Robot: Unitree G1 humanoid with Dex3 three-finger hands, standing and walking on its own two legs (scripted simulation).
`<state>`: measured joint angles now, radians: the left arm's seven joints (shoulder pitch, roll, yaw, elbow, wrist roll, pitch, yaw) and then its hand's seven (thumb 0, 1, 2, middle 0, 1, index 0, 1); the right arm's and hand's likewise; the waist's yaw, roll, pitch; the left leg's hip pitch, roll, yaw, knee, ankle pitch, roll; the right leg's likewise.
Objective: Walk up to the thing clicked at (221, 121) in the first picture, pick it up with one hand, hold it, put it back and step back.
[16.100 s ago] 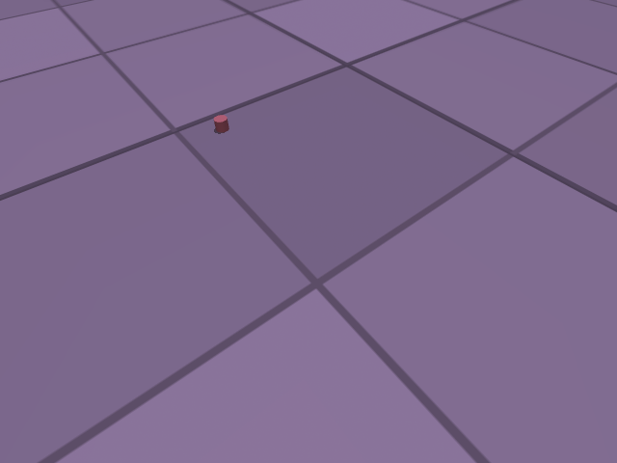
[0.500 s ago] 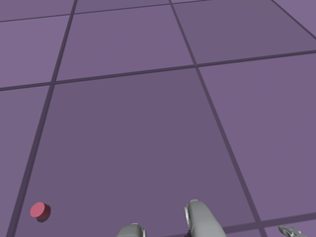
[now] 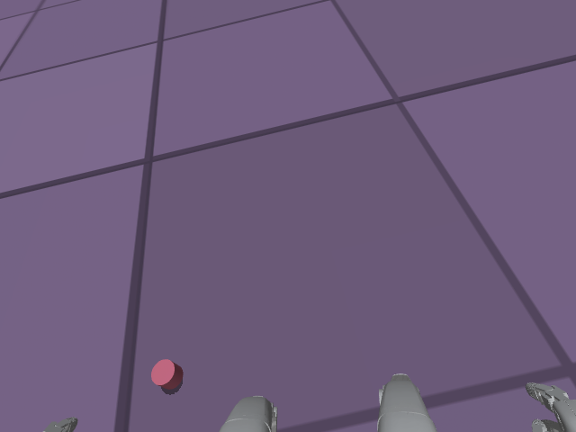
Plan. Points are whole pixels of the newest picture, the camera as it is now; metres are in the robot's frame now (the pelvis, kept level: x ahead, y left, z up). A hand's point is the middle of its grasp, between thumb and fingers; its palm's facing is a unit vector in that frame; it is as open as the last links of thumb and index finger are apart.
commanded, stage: walk up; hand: left
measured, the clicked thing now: (167, 374) +0.34 +0.53 -0.68
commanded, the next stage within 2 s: none
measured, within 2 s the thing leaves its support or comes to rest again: neither
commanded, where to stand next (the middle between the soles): -0.10 +0.38 m, yaw -12 degrees
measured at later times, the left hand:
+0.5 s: hand out of the picture +0.00 +0.47 -0.11, palm faces -0.16 -0.84 -0.52, open 7.3 cm
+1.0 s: hand out of the picture -0.12 +0.73 -0.12, palm faces -0.08 -0.84 -0.54, open 7.4 cm
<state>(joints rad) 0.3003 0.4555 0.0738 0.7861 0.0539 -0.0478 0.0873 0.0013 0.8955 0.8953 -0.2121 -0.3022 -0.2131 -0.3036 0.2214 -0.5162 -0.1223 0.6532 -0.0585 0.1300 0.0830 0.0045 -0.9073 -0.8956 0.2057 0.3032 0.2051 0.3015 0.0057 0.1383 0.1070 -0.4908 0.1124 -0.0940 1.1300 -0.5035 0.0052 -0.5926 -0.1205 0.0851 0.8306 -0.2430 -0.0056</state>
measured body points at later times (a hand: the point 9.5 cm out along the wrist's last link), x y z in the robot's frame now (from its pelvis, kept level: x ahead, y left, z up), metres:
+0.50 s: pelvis -0.10 +0.20 +0.01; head -0.04 +0.16 +0.45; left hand +0.00 +0.51 -0.08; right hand -0.05 -0.13 -0.11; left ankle -0.04 +0.24 -0.66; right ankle -0.08 +0.09 -0.69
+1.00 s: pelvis -0.23 +0.41 +0.01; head -0.17 +0.42 +0.46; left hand -0.12 +0.77 -0.09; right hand -0.17 +0.11 -0.10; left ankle -0.17 +0.55 -0.68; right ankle -0.23 +0.29 -0.62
